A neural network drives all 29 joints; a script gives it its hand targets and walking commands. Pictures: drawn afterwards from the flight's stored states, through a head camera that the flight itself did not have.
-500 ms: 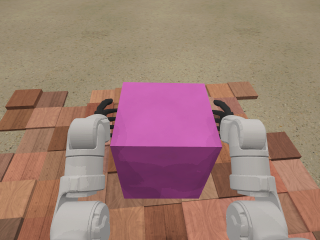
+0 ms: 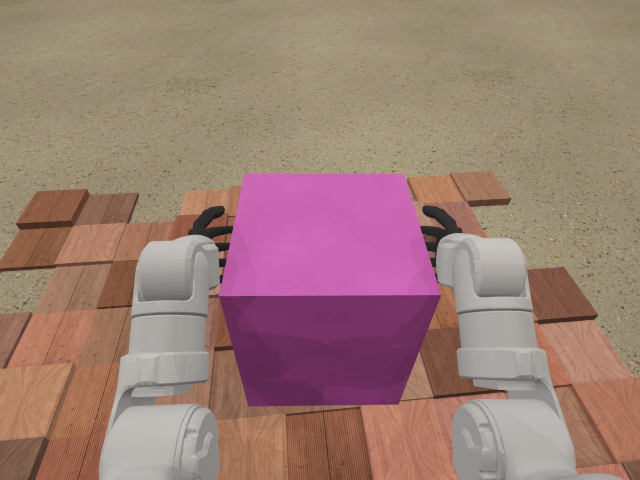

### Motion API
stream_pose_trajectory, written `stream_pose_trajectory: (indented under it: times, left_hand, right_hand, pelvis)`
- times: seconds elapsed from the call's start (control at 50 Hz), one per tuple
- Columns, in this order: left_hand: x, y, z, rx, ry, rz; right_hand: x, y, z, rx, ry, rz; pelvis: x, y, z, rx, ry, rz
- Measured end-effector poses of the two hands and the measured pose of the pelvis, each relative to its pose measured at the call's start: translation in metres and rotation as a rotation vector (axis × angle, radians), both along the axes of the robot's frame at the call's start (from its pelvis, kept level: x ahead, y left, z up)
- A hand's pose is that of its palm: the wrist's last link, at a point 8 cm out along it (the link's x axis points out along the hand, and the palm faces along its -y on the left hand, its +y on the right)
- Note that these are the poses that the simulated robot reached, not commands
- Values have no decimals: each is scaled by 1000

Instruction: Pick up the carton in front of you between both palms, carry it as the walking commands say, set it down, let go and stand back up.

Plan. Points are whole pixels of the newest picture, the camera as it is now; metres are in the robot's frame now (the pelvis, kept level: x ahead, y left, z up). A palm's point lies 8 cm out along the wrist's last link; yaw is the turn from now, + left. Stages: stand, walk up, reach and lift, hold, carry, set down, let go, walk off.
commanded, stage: carry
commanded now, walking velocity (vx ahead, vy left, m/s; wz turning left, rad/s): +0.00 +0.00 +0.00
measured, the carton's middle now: (324, 293) +0.35 +0.00 +0.05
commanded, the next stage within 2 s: none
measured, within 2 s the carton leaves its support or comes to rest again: neither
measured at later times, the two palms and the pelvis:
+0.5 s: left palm (234, 240) +0.37 +0.11 +0.13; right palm (474, 248) +0.36 -0.19 +0.13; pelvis +0.03 -0.03 +0.00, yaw +0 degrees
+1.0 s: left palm (220, 138) +0.60 +0.16 +0.14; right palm (404, 139) +0.58 -0.14 +0.15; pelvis +0.22 +0.01 +0.00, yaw +0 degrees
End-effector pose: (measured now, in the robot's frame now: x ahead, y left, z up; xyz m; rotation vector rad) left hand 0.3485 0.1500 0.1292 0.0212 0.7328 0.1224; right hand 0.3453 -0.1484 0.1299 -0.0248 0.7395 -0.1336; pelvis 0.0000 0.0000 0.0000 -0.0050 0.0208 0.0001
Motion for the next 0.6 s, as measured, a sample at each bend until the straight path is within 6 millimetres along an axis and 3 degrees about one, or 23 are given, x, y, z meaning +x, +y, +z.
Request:
stream_pose_trajectory:
  times: [0.24, 0.38, 0.48, 0.6]
  left_hand:
    - [-12, -10, 5, 8, 2, 0]
    - [-6, -18, 7, 5, 3, -8]
    - [18, -33, 5, 11, 13, -22]
    - [51, -45, -4, 31, 29, -13]
  right_hand:
    - [-11, -10, 4, 1, 2, 6]
    - [-8, -18, 6, -3, 3, 0]
    - [9, -33, 0, -7, 14, -6]
    - [52, -45, -8, -2, 29, 17]
  pelvis:
    - [-7, -10, 0, 6, -12, 1]
    - [2, -15, -2, 8, 0, 1]
    - [23, -24, -4, 0, 13, 5]
    - [53, -37, -5, -14, 38, 26]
